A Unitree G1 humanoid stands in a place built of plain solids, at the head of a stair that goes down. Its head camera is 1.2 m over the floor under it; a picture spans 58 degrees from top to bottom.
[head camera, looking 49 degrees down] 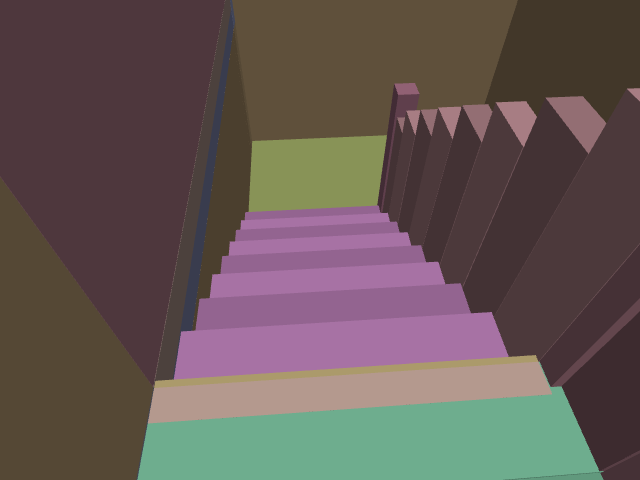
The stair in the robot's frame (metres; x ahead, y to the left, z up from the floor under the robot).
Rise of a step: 0.17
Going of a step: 0.25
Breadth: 1.12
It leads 4 degrees to the left of straight ahead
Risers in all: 9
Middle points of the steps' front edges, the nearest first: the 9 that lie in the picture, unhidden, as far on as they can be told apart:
0.55 -0.09 0.00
0.80 -0.07 -0.17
1.05 -0.05 -0.33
1.30 -0.03 -0.50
1.55 -0.02 -0.67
1.80 0.00 -0.83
2.05 0.02 -1.00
2.30 0.04 -1.17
2.55 0.06 -1.33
